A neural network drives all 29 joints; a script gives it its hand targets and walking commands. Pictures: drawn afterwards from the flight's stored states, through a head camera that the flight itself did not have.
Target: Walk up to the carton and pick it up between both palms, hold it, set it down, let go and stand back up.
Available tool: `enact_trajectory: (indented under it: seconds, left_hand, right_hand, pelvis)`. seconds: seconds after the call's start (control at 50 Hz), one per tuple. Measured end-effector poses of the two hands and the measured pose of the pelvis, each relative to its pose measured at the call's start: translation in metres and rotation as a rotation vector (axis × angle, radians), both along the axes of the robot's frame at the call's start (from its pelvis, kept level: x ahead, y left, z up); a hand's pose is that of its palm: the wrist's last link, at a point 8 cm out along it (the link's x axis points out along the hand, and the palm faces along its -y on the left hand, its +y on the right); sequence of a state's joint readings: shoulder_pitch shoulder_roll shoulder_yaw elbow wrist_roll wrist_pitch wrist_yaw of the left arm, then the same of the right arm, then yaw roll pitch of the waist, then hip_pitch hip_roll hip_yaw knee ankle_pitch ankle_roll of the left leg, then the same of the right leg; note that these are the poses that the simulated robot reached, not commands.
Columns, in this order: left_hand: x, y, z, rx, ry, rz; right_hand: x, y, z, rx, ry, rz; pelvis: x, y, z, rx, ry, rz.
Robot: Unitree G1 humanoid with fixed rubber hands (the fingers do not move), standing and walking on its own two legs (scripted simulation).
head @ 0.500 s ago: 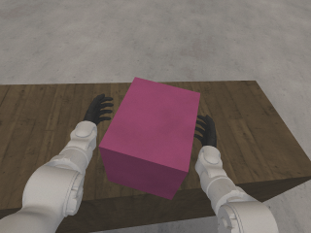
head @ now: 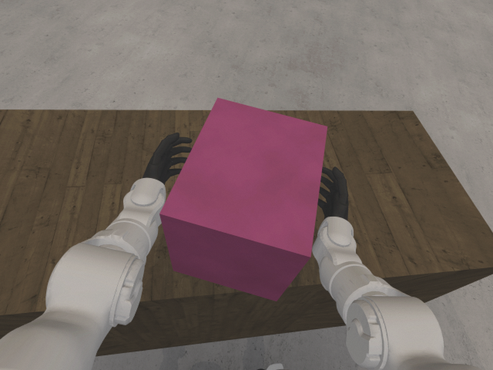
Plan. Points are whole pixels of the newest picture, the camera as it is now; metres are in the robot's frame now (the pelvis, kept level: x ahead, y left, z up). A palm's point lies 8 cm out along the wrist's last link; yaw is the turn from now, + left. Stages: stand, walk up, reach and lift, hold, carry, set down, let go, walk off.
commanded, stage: reach and lift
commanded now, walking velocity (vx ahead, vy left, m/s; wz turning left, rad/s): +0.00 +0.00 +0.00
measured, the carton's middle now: (247, 201) +0.42 -0.06 -0.01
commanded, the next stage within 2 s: none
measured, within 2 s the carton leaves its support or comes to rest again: neither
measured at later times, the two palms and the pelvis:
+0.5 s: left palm (160, 179) +0.45 +0.10 +0.04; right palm (330, 216) +0.37 -0.19 +0.02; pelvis +0.03 -0.01 +0.03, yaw +1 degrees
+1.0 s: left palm (160, 180) +0.45 +0.10 +0.04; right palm (329, 216) +0.36 -0.19 +0.02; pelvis +0.04 -0.01 +0.04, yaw +2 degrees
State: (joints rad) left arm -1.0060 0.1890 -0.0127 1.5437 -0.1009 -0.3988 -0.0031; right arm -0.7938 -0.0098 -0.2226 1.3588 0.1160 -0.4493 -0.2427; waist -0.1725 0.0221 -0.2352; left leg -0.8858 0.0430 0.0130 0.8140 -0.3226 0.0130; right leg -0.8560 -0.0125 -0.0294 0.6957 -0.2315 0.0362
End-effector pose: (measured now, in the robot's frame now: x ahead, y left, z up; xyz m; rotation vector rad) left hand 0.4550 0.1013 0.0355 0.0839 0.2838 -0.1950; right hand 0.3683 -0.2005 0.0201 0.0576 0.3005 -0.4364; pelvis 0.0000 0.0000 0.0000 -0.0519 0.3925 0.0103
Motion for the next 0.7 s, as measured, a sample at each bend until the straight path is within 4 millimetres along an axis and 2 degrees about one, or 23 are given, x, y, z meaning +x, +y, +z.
enact_trajectory:
  seconds: [0.16,0.28,0.52,0.7]
  left_hand:
    - [-0.006,-0.008,0.002,0.005,-0.008,-0.067]
    - [-0.011,-0.005,0.003,0.001,-0.03,-0.055]
    - [-0.008,-0.006,0.002,0.028,-0.024,-0.061]
    - [-0.008,-0.005,0.001,0.02,-0.024,-0.063]
  right_hand:
    - [0.0,0.006,-0.002,-0.007,-0.03,-0.034]
    - [-0.004,0.009,0.0,-0.03,-0.062,-0.025]
    - [-0.002,0.008,-0.002,-0.038,-0.054,-0.018]
    - [-0.003,0.008,-0.003,-0.047,-0.058,-0.016]
  pelvis:
    - [0.002,-0.001,0.008,0.0,-0.033,0.006]
    - [0.01,-0.001,0.018,-0.003,-0.07,0.015]
    - [0.033,-0.009,0.032,0.003,-0.097,0.022]
    - [0.041,-0.014,0.037,0.006,-0.107,0.03]
